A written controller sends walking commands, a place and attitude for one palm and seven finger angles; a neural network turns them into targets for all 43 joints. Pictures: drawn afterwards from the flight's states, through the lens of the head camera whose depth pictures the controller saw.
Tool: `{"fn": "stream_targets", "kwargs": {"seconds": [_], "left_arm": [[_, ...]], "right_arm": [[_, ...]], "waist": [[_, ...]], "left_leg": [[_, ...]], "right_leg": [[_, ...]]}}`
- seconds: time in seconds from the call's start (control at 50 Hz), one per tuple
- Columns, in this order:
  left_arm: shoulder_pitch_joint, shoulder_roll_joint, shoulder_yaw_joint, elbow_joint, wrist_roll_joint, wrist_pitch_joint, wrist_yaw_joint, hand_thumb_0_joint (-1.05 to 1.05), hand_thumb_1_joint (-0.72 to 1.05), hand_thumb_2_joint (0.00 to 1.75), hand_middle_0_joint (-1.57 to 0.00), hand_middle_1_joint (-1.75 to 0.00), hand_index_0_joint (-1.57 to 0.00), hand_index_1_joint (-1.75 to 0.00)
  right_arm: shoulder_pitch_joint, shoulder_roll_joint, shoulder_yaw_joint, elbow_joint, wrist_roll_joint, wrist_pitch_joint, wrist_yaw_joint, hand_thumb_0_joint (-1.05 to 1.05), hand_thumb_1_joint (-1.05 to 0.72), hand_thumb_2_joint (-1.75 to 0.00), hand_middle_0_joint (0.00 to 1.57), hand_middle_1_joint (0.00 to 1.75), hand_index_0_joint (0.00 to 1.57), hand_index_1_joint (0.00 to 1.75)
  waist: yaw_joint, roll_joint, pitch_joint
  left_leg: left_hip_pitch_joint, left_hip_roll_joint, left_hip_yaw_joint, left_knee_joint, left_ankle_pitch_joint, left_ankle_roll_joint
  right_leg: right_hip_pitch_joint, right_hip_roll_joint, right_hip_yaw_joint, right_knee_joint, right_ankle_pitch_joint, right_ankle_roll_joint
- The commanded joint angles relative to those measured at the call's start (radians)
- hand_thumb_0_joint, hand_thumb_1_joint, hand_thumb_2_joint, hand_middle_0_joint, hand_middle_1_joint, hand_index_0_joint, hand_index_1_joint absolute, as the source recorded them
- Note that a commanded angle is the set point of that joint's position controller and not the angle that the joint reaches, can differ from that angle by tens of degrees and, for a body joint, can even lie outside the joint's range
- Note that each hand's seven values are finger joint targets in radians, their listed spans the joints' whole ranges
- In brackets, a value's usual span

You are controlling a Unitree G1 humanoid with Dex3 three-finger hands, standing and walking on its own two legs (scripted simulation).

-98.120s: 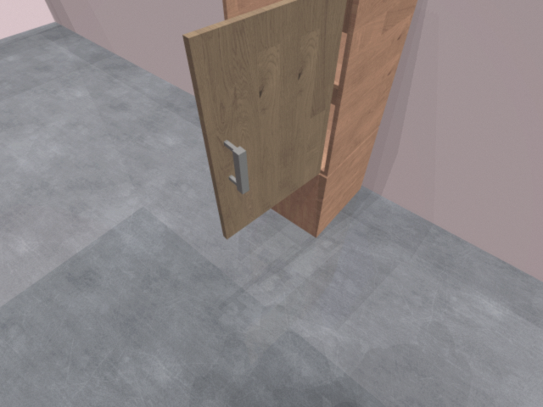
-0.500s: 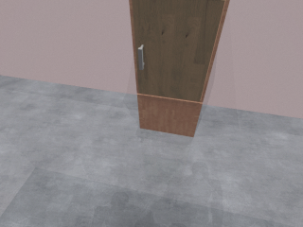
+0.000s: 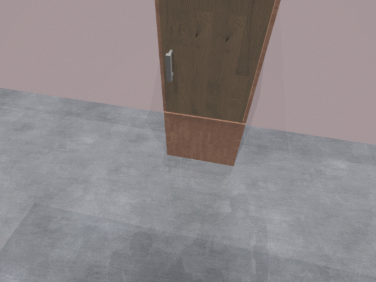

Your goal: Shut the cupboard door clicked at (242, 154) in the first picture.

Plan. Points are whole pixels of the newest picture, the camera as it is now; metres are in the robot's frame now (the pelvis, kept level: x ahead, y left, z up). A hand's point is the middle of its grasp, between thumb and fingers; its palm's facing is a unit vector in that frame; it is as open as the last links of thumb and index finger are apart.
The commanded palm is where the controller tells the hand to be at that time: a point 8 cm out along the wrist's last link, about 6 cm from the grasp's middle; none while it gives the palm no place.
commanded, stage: look to check the result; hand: left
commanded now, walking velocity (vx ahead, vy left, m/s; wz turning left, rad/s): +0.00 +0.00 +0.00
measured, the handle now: (170, 65) +0.98 +0.12 -0.06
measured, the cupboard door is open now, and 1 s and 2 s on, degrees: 0 0 0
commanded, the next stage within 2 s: stand and wait in 0.40 s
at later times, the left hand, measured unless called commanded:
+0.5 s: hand out of the picture +0.00 +0.17 -0.18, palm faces +0.03 -0.98 -0.18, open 7.4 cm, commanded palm none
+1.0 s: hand out of the picture +0.04 +0.19 -0.17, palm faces +0.02 -0.97 -0.23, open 7.4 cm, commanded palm none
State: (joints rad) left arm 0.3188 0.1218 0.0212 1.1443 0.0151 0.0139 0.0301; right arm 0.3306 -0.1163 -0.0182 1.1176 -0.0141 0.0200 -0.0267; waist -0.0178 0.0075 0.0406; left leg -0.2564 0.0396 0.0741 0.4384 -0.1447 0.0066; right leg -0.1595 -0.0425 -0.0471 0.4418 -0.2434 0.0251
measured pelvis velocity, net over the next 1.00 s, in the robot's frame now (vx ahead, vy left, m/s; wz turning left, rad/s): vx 0.03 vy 0.00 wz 0.00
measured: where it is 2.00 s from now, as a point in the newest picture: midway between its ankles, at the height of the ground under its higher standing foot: outside the picture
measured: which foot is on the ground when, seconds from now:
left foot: down 0.00-1.00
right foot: down 0.00-1.00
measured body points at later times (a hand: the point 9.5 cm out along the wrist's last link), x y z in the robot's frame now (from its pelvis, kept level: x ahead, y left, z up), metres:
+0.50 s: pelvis +0.02 +0.00 +0.00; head +0.03 +0.00 +0.45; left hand +0.00 +0.22 -0.16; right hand +0.02 -0.22 -0.16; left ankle +0.06 +0.12 -0.74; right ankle +0.00 -0.14 -0.74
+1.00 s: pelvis +0.03 +0.00 +0.00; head +0.05 +0.00 +0.45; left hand +0.04 +0.24 -0.15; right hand +0.05 -0.24 -0.15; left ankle +0.06 +0.12 -0.74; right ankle +0.00 -0.14 -0.74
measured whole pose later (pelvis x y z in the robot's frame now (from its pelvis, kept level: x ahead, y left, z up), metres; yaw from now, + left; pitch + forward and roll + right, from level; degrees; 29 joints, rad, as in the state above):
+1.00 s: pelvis +0.03 +0.00 +0.00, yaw +0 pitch -2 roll +0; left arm 0.25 0.19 0.02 1.14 0.01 0.00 0.02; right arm 0.23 -0.18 -0.01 1.12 -0.01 0.00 -0.02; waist -0.01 0.01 0.06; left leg -0.19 0.04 0.08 0.40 -0.18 0.00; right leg -0.08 -0.04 -0.05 0.38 -0.26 0.03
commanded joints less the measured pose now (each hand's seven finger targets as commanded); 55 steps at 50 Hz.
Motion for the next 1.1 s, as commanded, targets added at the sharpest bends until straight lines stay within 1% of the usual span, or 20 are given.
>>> {"fn": "stream_targets", "kwargs": {"seconds": [0.0, 0.02, 0.08, 0.12, 0.16, 0.2, 0.26, 0.44, 0.5, 0.56, 0.58, 0.64, 0.66, 0.7, 0.76, 0.84, 0.88, 0.9, 0.94, 1.08], "left_arm": [[0.076, 0.097, 0.016, -0.020, 0.002, -0.014, 0.005, 0.00, 0.90, 0.90, -0.20, -0.30, -0.20, -0.30], [0.079, 0.099, 0.016, -0.022, 0.002, -0.014, 0.004, 0.00, 0.90, 0.90, -0.20, -0.30, -0.20, -0.30], [0.076, 0.105, 0.016, -0.020, 0.002, -0.016, 0.005, 0.00, 0.90, 0.90, -0.20, -0.30, -0.20, -0.30], [0.077, 0.105, 0.016, -0.020, 0.001, -0.017, 0.005, 0.00, 0.90, 0.90, -0.20, -0.30, -0.20, -0.30], [0.080, 0.115, 0.015, -0.020, 0.002, -0.018, 0.005, 0.00, 0.90, 0.90, -0.20, -0.30, -0.20, -0.30], [0.071, 0.112, 0.015, -0.018, 0.002, -0.016, 0.005, 0.00, 0.90, 0.90, -0.20, -0.30, -0.20, -0.30], [0.071, 0.125, 0.014, -0.019, 0.002, -0.019, 0.005, 0.00, 0.90, 0.90, -0.20, -0.30, -0.20, -0.30], [0.045, 0.134, 0.015, -0.023, 0.002, -0.020, 0.002, 0.00, 0.90, 0.90, -0.20, -0.30, -0.20, -0.30], [0.042, 0.140, 0.015, -0.023, 0.002, -0.023, 0.002, 0.00, 0.90, 0.90, -0.20, -0.30, -0.20, -0.30], [0.033, 0.155, 0.018, -0.028, 0.002, -0.025, 0.001, 0.00, 0.90, 0.90, -0.20, -0.30, -0.20, -0.30], [0.027, 0.151, 0.020, -0.027, 0.002, -0.024, 0.001, 0.00, 0.90, 0.90, -0.20, -0.30, -0.20, -0.30], [0.024, 0.154, 0.018, -0.027, 0.000, -0.024, 0.001, 0.00, 0.90, 0.90, -0.20, -0.30, -0.20, -0.30], [0.021, 0.164, 0.019, -0.029, 0.001, -0.026, 0.001, 0.00, 0.90, 0.90, -0.20, -0.30, -0.20, -0.30], [0.014, 0.158, 0.019, -0.029, 0.001, -0.024, 0.000, 0.00, 0.90, 0.90, -0.20, -0.30, -0.20, -0.30], [0.010, 0.175, 0.022, -0.031, 0.001, -0.025, 0.000, 0.00, 0.90, 0.90, -0.20, -0.30, -0.20, -0.30], [-0.003, 0.175, 0.020, -0.031, 0.000, -0.024, -0.001, 0.00, 0.90, 0.90, -0.20, -0.30, -0.20, -0.30], [-0.009, 0.186, 0.022, -0.034, 0.001, -0.026, -0.002, 0.00, 0.90, 0.90, -0.20, -0.30, -0.20, -0.30], [-0.007, 0.185, 0.021, -0.034, 0.000, -0.026, -0.002, 0.00, 0.90, 0.90, -0.20, -0.30, -0.20, -0.30], [-0.011, 0.193, 0.022, -0.034, 0.000, -0.028, -0.002, 0.00, 0.90, 0.90, -0.20, -0.30, -0.20, -0.30], [-0.029, 0.212, 0.025, -0.038, 0.001, -0.029, -0.003, 0.00, 0.90, 0.90, -0.20, -0.30, -0.20, -0.30]], "right_arm": [[0.059, -0.098, -0.014, -0.022, -0.004, -0.010, -0.007, 0.00, -0.90, -0.90, 0.20, 0.30, 0.20, 0.30], [0.058, -0.102, -0.014, -0.025, -0.004, -0.011, -0.007, 0.00, -0.90, -0.90, 0.20, 0.30, 0.20, 0.30], [0.047, -0.104, -0.016, -0.026, -0.002, -0.012, -0.007, 0.00, -0.90, -0.90, 0.20, 0.30, 0.20, 0.30], [0.047, -0.107, -0.015, -0.023, -0.002, -0.013, -0.006, 0.00, -0.90, -0.90, 0.20, 0.30, 0.20, 0.30], [0.038, -0.117, -0.016, -0.027, 0.001, -0.014, -0.006, 0.00, -0.90, -0.90, 0.20, 0.30, 0.20, 0.30], [0.034, -0.113, -0.015, -0.023, -0.001, -0.013, -0.006, 0.00, -0.90, -0.90, 0.20, 0.30, 0.20, 0.30], [0.022, -0.127, -0.015, -0.026, 0.002, -0.015, -0.006, 0.00, -0.90, -0.90, 0.20, 0.30, 0.20, 0.30], [-0.004, -0.136, -0.015, -0.025, -0.001, -0.018, -0.005, 0.00, -0.90, -0.90, 0.20, 0.30, 0.20, 0.30], [-0.014, -0.145, -0.016, -0.028, -0.001, -0.021, -0.005, 0.00, -0.90, -0.90, 0.20, 0.30, 0.20, 0.30], [-0.021, -0.164, -0.017, -0.033, 0.001, -0.024, -0.005, 0.00, -0.90, -0.90, 0.20, 0.30, 0.20, 0.30], [-0.026, -0.157, -0.017, -0.030, 0.000, -0.026, -0.006, 0.00, -0.90, -0.90, 0.20, 0.30, 0.20, 0.30], [-0.034, -0.160, -0.015, -0.029, 0.000, -0.026, -0.006, 0.00, -0.90, -0.90, 0.20, 0.30, 0.20, 0.30], [-0.036, -0.173, -0.016, -0.033, 0.002, -0.026, -0.007, 0.00, -0.90, -0.90, 0.20, 0.30, 0.20, 0.30], [-0.042, -0.168, -0.015, -0.028, 0.000, -0.026, -0.007, 0.00, -0.90, -0.90, 0.20, 0.30, 0.20, 0.30], [-0.047, -0.186, -0.017, -0.032, 0.002, -0.028, -0.007, 0.00, -0.90, -0.90, 0.20, 0.30, 0.20, 0.30], [-0.058, -0.189, -0.015, -0.028, -0.001, -0.026, -0.006, 0.00, -0.90, -0.90, 0.20, 0.30, 0.20, 0.30], [-0.060, -0.197, -0.017, -0.032, 0.000, -0.029, -0.006, 0.00, -0.90, -0.90, 0.20, 0.30, 0.20, 0.30], [-0.066, -0.196, -0.016, -0.029, 0.000, -0.028, -0.005, 0.00, -0.90, -0.90, 0.20, 0.30, 0.20, 0.30], [-0.070, -0.203, -0.017, -0.031, 0.000, -0.029, -0.005, 0.00, -0.90, -0.90, 0.20, 0.30, 0.20, 0.30], [-0.091, -0.225, -0.018, -0.034, 0.001, -0.033, -0.006, 0.00, -0.90, -0.90, 0.20, 0.30, 0.20, 0.30]], "waist": [[0.004, -0.005, 0.077], [0.005, 0.005, 0.065], [0.005, -0.017, 0.063], [0.004, -0.006, 0.053], [0.007, -0.014, 0.050], [0.005, -0.009, 0.067], [0.008, -0.015, 0.061], [0.007, -0.001, 0.070], [0.009, -0.013, 0.046], [0.011, -0.002, 0.027], [0.011, 0.015, 0.025], [0.012, 0.007, 0.025], [0.013, -0.009, 0.030], [0.012, 0.006, 0.042], [0.013, -0.002, 0.025], [0.012, -0.016, 0.041], [0.012, -0.022, 0.029], [0.013, -0.008, 0.024], [0.013, -0.020, 0.015], [0.013, 0.001, 0.004]], "left_leg": [[0.029, 0.053, -0.089, -0.114, -0.142, 0.010], [0.034, 0.053, -0.091, -0.114, -0.134, 0.011], [0.044, 0.055, -0.088, -0.106, -0.110, 0.013], [0.051, 0.056, -0.085, -0.106, -0.102, 0.012], [0.063, 0.057, -0.087, -0.099, -0.081, 0.013], [0.055, 0.057, -0.085, -0.108, -0.095, 0.012], [0.067, 0.059, -0.085, -0.100, -0.059, 0.013], [0.065, 0.058, -0.083, -0.111, -0.060, 0.010], [0.088, 0.061, -0.082, -0.101, -0.015, 0.012], [0.099, 0.066, -0.085, -0.098, 0.020, 0.014], [0.098, 0.067, -0.083, -0.099, 0.028, 0.014], [0.102, 0.066, -0.084, -0.100, 0.035, 0.014], [0.104, 0.069, -0.086, -0.095, 0.055, 0.015], [0.100, 0.068, -0.085, -0.102, 0.043, 0.014], [0.114, 0.071, -0.088, -0.102, 0.061, 0.016], [0.106, 0.070, -0.087, -0.110, 0.042, 0.014], [0.114, 0.072, -0.088, -0.106, 0.070, 0.016], [0.119, 0.072, -0.086, -0.106, 0.064, 0.015], [0.127, 0.073, -0.085, -0.103, 0.082, 0.016], [0.141, 0.078, -0.087, -0.103, 0.125, 0.016]], "right_leg": [[-0.121, -0.044, 0.052, -0.123, -0.081, -0.053], [-0.111, -0.045, 0.051, -0.119, -0.066, -0.052], [-0.110, -0.048, 0.053, -0.122, -0.055, -0.053], [-0.102, -0.049, 0.052, -0.121, -0.047, -0.052], [-0.103, -0.048, 0.053, -0.120, -0.035, -0.052], [-0.106, -0.049, 0.050, -0.122, -0.041, -0.050], [-0.097, -0.052, 0.053, -0.125, -0.018, -0.051], [-0.080, -0.055, 0.056, -0.135, -0.008, -0.049], [-0.066, -0.057, 0.056, -0.133, 0.024, -0.049], [-0.048, -0.056, 0.054, -0.129, 0.048, -0.049], [-0.041, -0.060, 0.053, -0.129, 0.056, -0.048], [-0.033, -0.060, 0.053, -0.132, 0.066, -0.047], [-0.033, -0.058, 0.055, -0.135, 0.079, -0.048], [-0.034, -0.060, 0.054, -0.137, 0.070, -0.047], [-0.023, -0.060, 0.053, -0.137, 0.082, -0.047], [-0.023, -0.061, 0.053, -0.143, 0.071, -0.047], [-0.013, -0.065, 0.051, -0.142, 0.089, -0.047], [-0.013, -0.066, 0.054, -0.144, 0.084, -0.048], [-0.006, -0.066, 0.053, -0.145, 0.104, -0.048], [0.013, -0.070, 0.053, -0.146, 0.138, -0.048]]}}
